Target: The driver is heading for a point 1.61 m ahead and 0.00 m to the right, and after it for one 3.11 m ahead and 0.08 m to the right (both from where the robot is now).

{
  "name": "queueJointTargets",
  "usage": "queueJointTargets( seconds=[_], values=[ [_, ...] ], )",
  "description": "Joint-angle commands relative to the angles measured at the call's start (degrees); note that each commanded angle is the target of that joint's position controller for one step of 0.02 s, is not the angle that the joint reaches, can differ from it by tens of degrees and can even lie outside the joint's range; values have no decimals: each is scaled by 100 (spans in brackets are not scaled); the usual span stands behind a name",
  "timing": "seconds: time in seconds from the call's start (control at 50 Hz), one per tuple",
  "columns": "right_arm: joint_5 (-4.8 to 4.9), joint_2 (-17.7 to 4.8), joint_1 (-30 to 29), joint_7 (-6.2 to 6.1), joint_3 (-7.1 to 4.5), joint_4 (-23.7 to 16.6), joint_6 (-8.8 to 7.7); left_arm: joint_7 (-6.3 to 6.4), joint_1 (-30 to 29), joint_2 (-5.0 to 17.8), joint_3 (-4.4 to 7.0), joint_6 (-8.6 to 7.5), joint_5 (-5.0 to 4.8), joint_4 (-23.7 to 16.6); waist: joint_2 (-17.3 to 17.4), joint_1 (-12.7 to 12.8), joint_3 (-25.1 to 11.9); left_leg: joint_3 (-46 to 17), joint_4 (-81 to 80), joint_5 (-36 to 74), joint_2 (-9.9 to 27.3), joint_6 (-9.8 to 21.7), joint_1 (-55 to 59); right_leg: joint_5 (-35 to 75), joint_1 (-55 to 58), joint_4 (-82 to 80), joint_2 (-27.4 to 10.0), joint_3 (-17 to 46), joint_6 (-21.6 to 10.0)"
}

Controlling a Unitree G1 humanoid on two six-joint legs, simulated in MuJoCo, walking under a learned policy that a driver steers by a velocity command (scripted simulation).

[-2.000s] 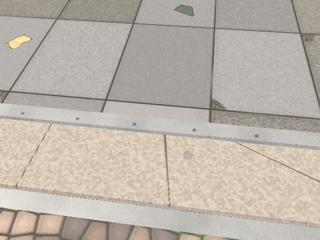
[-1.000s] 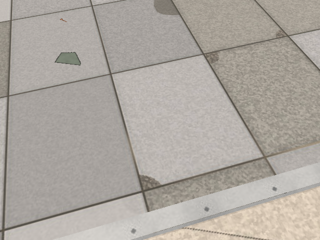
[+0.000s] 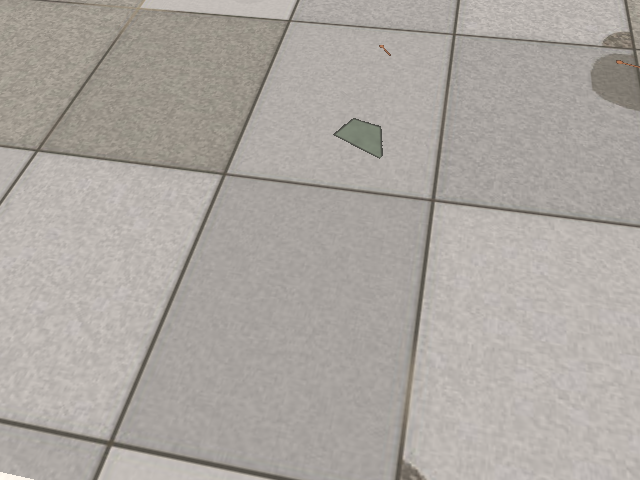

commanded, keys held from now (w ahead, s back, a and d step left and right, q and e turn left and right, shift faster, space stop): q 0.14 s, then no key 0.18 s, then w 0.68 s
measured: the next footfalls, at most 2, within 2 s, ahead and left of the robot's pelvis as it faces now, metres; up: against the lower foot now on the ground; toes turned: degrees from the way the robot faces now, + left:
left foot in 0.12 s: +0.03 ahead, +0.14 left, +0.00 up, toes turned +6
right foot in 0.58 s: +0.09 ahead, -0.08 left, +0.00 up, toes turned +10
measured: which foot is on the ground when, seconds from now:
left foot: up 0.00-0.10, down 0.12-0.58, up 0.60-1.00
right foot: down 0.00-0.12, up 0.14-0.56, down 0.58-1.00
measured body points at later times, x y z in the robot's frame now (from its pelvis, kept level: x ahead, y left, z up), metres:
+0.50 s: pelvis +0.02 +0.04 +0.00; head +0.03 +0.04 +0.45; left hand +0.10 +0.33 -0.10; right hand +0.21 -0.20 -0.10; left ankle -0.01 +0.13 -0.74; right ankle +0.04 -0.10 -0.72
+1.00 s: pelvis +0.20 +0.08 -0.02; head +0.24 +0.08 +0.43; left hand +0.11 +0.35 -0.14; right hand +0.48 -0.09 -0.09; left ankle +0.32 +0.23 -0.73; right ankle +0.05 -0.09 -0.74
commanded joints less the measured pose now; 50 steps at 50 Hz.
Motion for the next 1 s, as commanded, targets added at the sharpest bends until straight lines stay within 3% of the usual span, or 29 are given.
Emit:
queueJointTargets(
  seconds=[0.02, 0.06, 0.1, 0.12, 0.14, 0.16, 0.18, 0.2, 0.22, 0.24, 0.28, 0.32, 0.36, 0.4, 0.46, 0.52, 0.56, 0.58, 0.6, 0.62, 0.64, 0.66, 0.72, 0.78, 0.84, 0.88, 0.94, 0.98, 1.0],
  values=[
    [-5, -395, -302, 74, -80, -620, -72, -33, -2, 1257, 392, -40, -67, -302, -1320, 161, -715, 385, -777, 2, -6, 122, 162, 2378, 912, -529, -1372, 781, -1231],
    [1, -427, -195, 121, -117, -634, -38, -74, -49, 1288, 415, -58, -154, -269, -1318, 76, -685, 482, -1459, 245, -36, 315, 480, 2290, 898, -344, -1440, 723, -1127],
    [-13, -444, 236, 129, -181, -489, -35, -87, -62, 1170, 396, -78, -260, -192, -1105, -178, -732, 599, -2729, 1232, -234, 653, 1393, 1860, 528, 242, -1259, 376, -721],
    [-16, -715, 458, 72, -279, -456, -49, -116, 262, 939, 343, -101, -181, -71, -398, -182, -833, -20, -3124, 2303, 48, 893, 2301, 983, -202, 1064, -952, -78, -256],
    [-66, -1493, 588, -36, -435, -588, -83, -161, 206, 464, 163, -112, 193, -360, 1668, -12, -909, -2271, -2963, 4859, 1735, 1694, 3329, -2306, -2065, 2990, -162, -504, 378],
    [-285, -1350, 618, 29, -352, -671, -214, -110, -354, 739, 229, -139, 99, -508, 1333, -475, -1201, -2785, -3113, 4916, 2269, 2687, 2825, -2792, -2513, 3997, 230, 412, 463],
    [-325, -1133, 466, 54, -275, -613, -318, -76, -505, 959, 293, -109, -59, -475, 821, -453, -994, -2242, -3221, 4315, 1956, 2541, 2541, -2390, -2491, 4349, 101, 627, 405],
    [-236, -928, 143, 24, -216, -567, -370, -45, -434, 979, 318, -76, -94, -387, 651, -268, -792, -1804, -3227, 3792, 1582, 2187, 2365, -1890, -2486, 4244, 26, 688, 353],
    [-132, -720, -107, -14, -141, -576, -363, -1, -320, 962, 332, -38, -57, -261, 527, -169, -741, -1547, -3212, 3503, 1346, 1933, 2269, -1528, -2424, 4092, -28, 713, 376],
    [-92, -654, -279, -42, -89, -573, -348, 13, -185, 963, 341, -9, -20, -214, 616, -65, -711, -1344, -3228, 3667, 1209, 1872, 2011, -1204, -2162, 4087, 19, 664, 431],
    [-162, -543, -323, -90, -20, -535, -343, -23, 11, 856, 313, -8, -52, -136, 644, 21, -842, -1138, -3268, 3742, 1080, 1880, 1875, -822, -1770, 3973, 110, 599, 488],
    [-179, -494, -315, -117, 5, -471, -353, -44, -25, 702, 240, -9, -77, -128, 609, -19, -823, -1069, -3279, 3427, 1013, 1846, 1947, -667, -1607, 3216, 72, 606, 497],
    [-131, -567, -65, -129, -18, -349, -348, -108, -164, 613, 168, -34, -81, -161, 685, -225, -817, -1257, -3592, 1348, 982, 1868, 1965, -550, -1410, 2448, 61, 510, 441],
    [-123, -738, 104, -100, -50, -241, -364, -179, -343, 719, 167, -97, -139, -248, 907, -380, -476, -1739, -3973, -294, 1118, 1942, 1822, -721, -1413, 1959, 120, 431, 334],
    [-95, -818, 211, -52, -51, -125, -431, -254, -401, 793, 172, -260, -181, -262, 746, -437, -141, -2062, -4081, -803, 1256, 1954, 1744, -957, -1277, 1320, 150, 390, 115],
    [-16, -817, 156, -14, -24, -47, -472, -324, -91, 655, 137, -443, -205, -116, 524, -218, -82, -2005, -3946, -874, 1153, 1880, 1366, -569, -480, 473, 268, 226, -155],
    [-21, -605, 27, 9, 52, -41, -485, -331, 501, 625, 153, -526, -174, 142, 342, 110, -230, -1752, -3570, -839, 832, 1651, 760, -79, 715, -110, 329, 224, -309],
    [-71, -288, -152, 29, 152, -100, -525, -296, 999, 752, 179, -555, -163, 245, 86, 324, -363, -1433, -2870, -727, 547, 1387, 188, -309, 1437, -279, -137, 800, -469],
    [-112, 112, -259, 58, 247, -280, -619, -262, 1409, 1248, 282, -568, -116, 315, -1050, 335, -431, -336, -1323, -579, -236, 947, -900, -1336, 2087, -797, -1049, 2280, -922],
    [-21, -295, -546, 28, 144, -491, -712, -311, 1686, 1496, 377, -582, -67, 364, -1615, 517, -142, -29, -152, -1195, -322, 775, -1870, -2253, 2019, -1504, -1938, 3910, -1627],
    [54, -603, -520, 35, 30, -448, -776, -295, 1516, 1180, 276, -616, -71, 305, -1130, 434, 162, -351, 577, -961, 8, 777, -2270, -2685, 1891, -1580, -1931, 3951, -1705],
    [61, -583, -347, 71, 17, -336, -802, -281, 1295, 1007, 213, -635, -93, 239, -1029, 282, 239, -363, 815, -451, 137, 793, -2414, -2588, 1888, -1600, -1662, 3539, -1525],
    [-60, -381, -403, 142, 28, -248, -851, -263, 1043, 897, 138, -617, -87, 169, -787, 186, 264, -202, 572, 745, 403, 691, -2262, -956, 1648, -1796, -1162, 2373, -1194],
    [-74, -116, -607, 183, 112, -267, -859, -233, 1110, 882, 122, -578, -99, 204, -729, 240, 175, 97, -223, 1543, 356, 467, -1773, 431, 1367, -1883, -814, 1471, -1136],
    [-50, 74, -1049, 238, 205, -367, -890, -208, 1305, 1015, 150, -534, -133, 302, -741, 400, 234, 278, -1360, 2188, 208, 400, -1062, 960, 1017, -1870, -657, 949, -1055],
    [-16, 32, -1279, 293, 209, -428, -907, -211, 1499, 1119, 177, -512, -169, 393, -751, 476, 310, 335, -1775, 2335, 124, 434, -773, 980, 1004, -1872, -791, 936, -1072],
    [22, -141, -1358, 355, 166, -507, -931, -211, 1536, 1190, 213, -466, -243, 499, -803, 334, 401, 211, -2169, 2140, 125, 677, -657, 1335, 1396, -1712, -1099, 1009, -996],
    [-1, -358, -992, 343, 75, -441, -939, -190, 1450, 1299, 253, -415, -239, 524, -869, 31, 118, 321, -2298, 1824, -44, 895, -54, 2799, 1691, -1172, -1146, 907, -871],
    [-23, -528, -361, 299, -29, -267, -924, -174, 1379, 1304, 250, -380, -232, 526, -835, -351, -323, 476, -2414, 1820, -215, 1059, 851, 3843, 1632, -362, -975, 672, -750]
  ],
)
